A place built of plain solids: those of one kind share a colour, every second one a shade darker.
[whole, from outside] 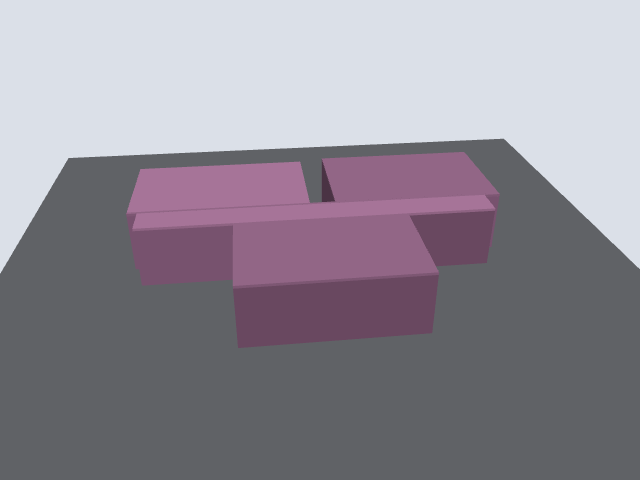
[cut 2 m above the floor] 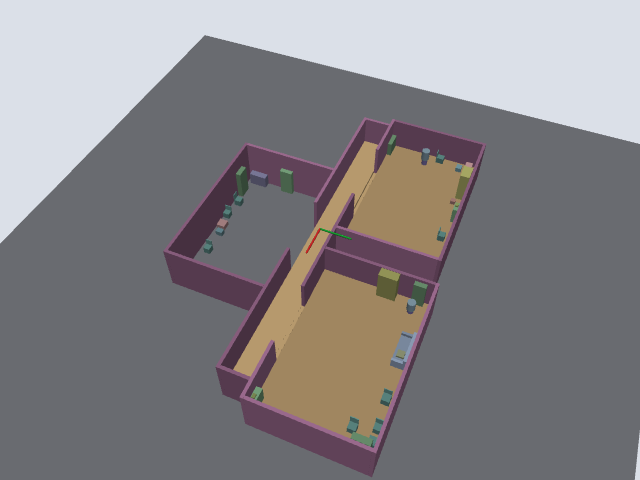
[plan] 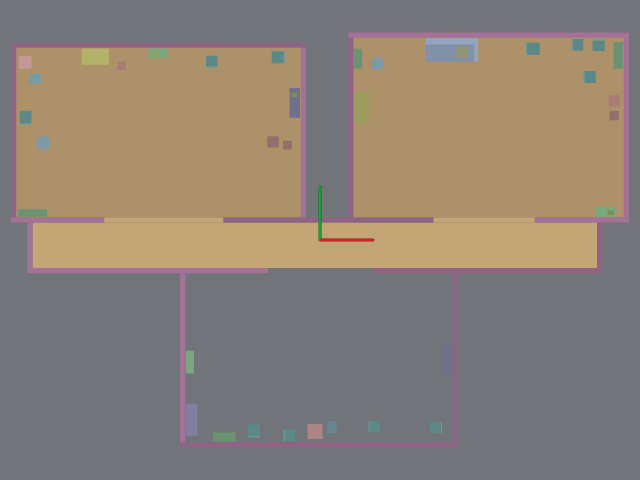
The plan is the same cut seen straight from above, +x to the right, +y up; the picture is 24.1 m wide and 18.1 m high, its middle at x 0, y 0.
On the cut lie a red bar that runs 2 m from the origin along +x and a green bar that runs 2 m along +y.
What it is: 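A storey of a split-level house; a hall and three lower rooms open beside it; the rooms' floors lie 1.14 m, 0.182 m and not at all below the hall's; a bare drop, one riser, a flush line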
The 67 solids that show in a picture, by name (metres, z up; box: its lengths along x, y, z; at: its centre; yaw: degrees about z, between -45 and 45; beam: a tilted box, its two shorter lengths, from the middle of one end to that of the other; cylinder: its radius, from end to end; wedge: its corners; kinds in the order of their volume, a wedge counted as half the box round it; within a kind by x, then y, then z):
{
 "floor_1": {"box": [10.73, 6.39, 1.0], "at": [-6.09, 4.05, 0.45]},
 "floor_2": {"box": [4.49, 0.2, 1.0], "at": [-5.89, 0.75, 0.45]},
 "floor_3": {"box": [21.29, 1.71, 1.19], "at": [-0.19, -0.2, 0.54]},
 "floor_4": {"box": [3.81, 0.2, 1.19], "at": [6.18, 0.75, 0.54]},
 "floor_5": {"box": [10.19, 6.77, 1.19], "at": [6.36, 4.24, 0.54]},
 "wall_1": {"box": [0.2, 6.39, 3.83], "at": [-11.56, 4.05, 1.86]},
 "wall_2": {"box": [0.2, 1.71, 3.83], "at": [-10.94, -0.2, 1.86]},
 "wall_3": {"box": [3.52, 0.2, 3.83], "at": [-9.89, 0.75, 1.86]},
 "wall_4": {"box": [9.08, 0.2, 3.83], "at": [-6.49, -1.16, 1.86]},
 "wall_5": {"box": [11.13, 0.2, 3.83], "at": [-6.09, 7.35, 1.86]},
 "wall_6": {"box": [0.2, 6.37, 3.83], "at": [-5.18, -4.44, 1.86]},
 "wall_7": {"box": [0.2, 6.39, 3.83], "at": [-0.63, 4.05, 1.86]},
 "wall_8": {"box": [10.49, 0.2, 3.83], "at": [-0.04, -7.73, 1.86]},
 "wall_9": {"box": [7.93, 0.2, 3.83], "at": [0.32, 0.75, 1.86]},
 "wall_10": {"box": [0.2, 6.77, 3.83], "at": [1.16, 4.24, 1.86]},
 "wall_11": {"box": [0.2, 6.37, 3.83], "at": [5.11, -4.44, 1.86]},
 "wall_12": {"box": [8.61, 0.2, 3.83], "at": [6.34, -1.16, 1.86]},
 "wall_13": {"box": [10.59, 0.2, 3.83], "at": [6.36, 7.73, 1.86]},
 "wall_14": {"box": [3.57, 0.2, 3.83], "at": [9.87, 0.75, 1.86]},
 "wall_15": {"box": [0.2, 1.71, 3.83], "at": [10.55, -0.2, 1.86]},
 "wall_16": {"box": [0.2, 6.77, 3.83], "at": [11.56, 4.24, 1.86]},
 "roof_1": {"box": [11.13, 6.59, 0.16], "at": [-6.09, 4.15, 3.86]},
 "roof_2": {"box": [21.69, 1.91, 0.16], "at": [-0.19, -0.3, 3.86]},
 "roof_3": {"box": [10.49, 6.57, 0.16], "at": [-0.04, -4.54, 3.86]},
 "roof_4": {"box": [23.31, 0.2, 0.16], "at": [0.0, 0.75, 3.86]},
 "roof_5": {"box": [10.59, 6.97, 0.16], "at": [6.36, 4.34, 3.86]},
 "case_1": {"box": [1.09, 0.29, 1.01], "at": [-10.84, 1.02, 1.46]},
 "case_2": {"box": [0.72, 0.36, 1.15], "at": [-6.11, 7.04, 1.53]},
 "case_3": {"box": [0.31, 0.86, 1.98], "at": [-4.91, -4.61, 0.94]},
 "case_4": {"box": [0.87, 0.35, 2.12], "at": [-3.61, -7.43, 1.01]},
 "case_5": {"box": [0.31, 0.75, 1.83], "at": [1.44, 6.84, 2.05]},
 "case_6": {"box": [0.77, 0.37, 1.09], "at": [10.79, 1.06, 1.68]},
 "case_7": {"box": [0.37, 1.02, 1.98], "at": [11.25, 6.96, 2.12]},
 "wardrobe_1": {"box": [1.02, 0.62, 2.13], "at": [-8.47, 6.92, 2.02]},
 "wardrobe_2": {"box": [0.58, 1.15, 2.04], "at": [1.57, 4.99, 2.16]},
 "sideboard_1": {"box": [0.44, 1.21, 0.93], "at": [-4.84, -6.78, 0.42]},
 "sideboard_2": {"box": [0.4, 1.13, 0.83], "at": [-0.95, 5.17, 1.37]},
 "sideboard_3": {"box": [0.42, 1.17, 0.86], "at": [4.78, -4.52, 0.38]},
 "sofa_1": {"box": [0.16, 0.66, 0.62], "at": [4.06, 7.04, 1.45]},
 "sofa_2": {"box": [1.67, 0.66, 0.43], "at": [4.98, 7.04, 1.35]},
 "sofa_3": {"box": [1.99, 0.23, 0.95], "at": [4.98, 7.49, 1.61]},
 "sofa_4": {"box": [0.16, 0.66, 0.62], "at": [5.89, 7.04, 1.45]},
 "chair_1": {"box": [0.44, 0.47, 0.43], "at": [-11.1, 4.64, 1.17]},
 "chair_2": {"box": [0.44, 0.4, 0.46], "at": [-4.08, 6.75, 1.18]},
 "chair_3": {"box": [0.44, 0.44, 0.51], "at": [-2.49, -7.17, 0.2]},
 "chair_4": {"box": [0.44, 0.45, 0.47], "at": [-1.6, 6.89, 1.19]},
 "chair_5": {"box": [0.39, 0.44, 0.47], "at": [-1.14, -7.36, 0.18]},
 "chair_6": {"box": [0.4, 0.43, 0.49], "at": [2.07, -7.04, 0.2]},
 "chair_7": {"box": [0.42, 0.43, 0.48], "at": [4.35, -7.07, 0.19]},
 "chair_8": {"box": [0.47, 0.46, 0.46], "at": [8.05, 7.21, 1.37]},
 "chair_9": {"box": [0.39, 0.45, 0.46], "at": [9.73, 7.36, 1.37]},
 "chair_10": {"box": [0.06, 0.46, 0.92], "at": [9.96, 6.15, 1.6]},
 "chair_11": {"box": [0.41, 0.46, 0.45], "at": [10.19, 6.15, 1.36]},
 "chair_12": {"box": [0.46, 0.4, 0.47], "at": [10.5, 7.32, 1.37]},
 "bush_1": {"cylinder": 0.27, "from": [-10.43, 3.65, 1.43], "to": [-10.43, 3.65, 2.17]},
 "bush_2": {"cylinder": 0.25, "from": [2.16, 6.65, 1.44], "to": [2.16, 6.65, 2.08]},
 "basket_1": {"box": [0.32, 0.32, 0.27], "at": [-7.47, 6.57, 1.09]},
 "basket_2": {"box": [0.44, 0.44, 0.29], "at": [-1.77, 3.7, 1.1]},
 "basket_3": {"box": [0.33, 0.33, 0.28], "at": [-1.23, 3.58, 1.09]},
 "basket_4": {"box": [0.35, 0.35, 0.38], "at": [11.09, 4.69, 1.32]},
 "basket_5": {"box": [0.42, 0.42, 0.39], "at": [11.1, 5.25, 1.33]},
 "pouf_1": {"box": [0.48, 0.48, 0.41], "at": [-11.12, 6.69, 1.16]},
 "pouf_2": {"box": [0.57, 0.57, 0.41], "at": [-0.19, -7.22, 0.16]},
 "toybox_1": {"box": [0.45, 0.39, 0.33], "at": [-10.75, 6.08, 1.12]},
 "toybox_2": {"box": [0.36, 0.46, 0.39], "at": [0.45, -7.06, 0.15]},
 "cushion_1": {"box": [0.43, 0.43, 0.14], "at": [5.36, 7.09, 1.63]},
 "books_1": {"box": [0.25, 0.2, 0.12], "at": [-6.2, 7.01, 2.17]}
}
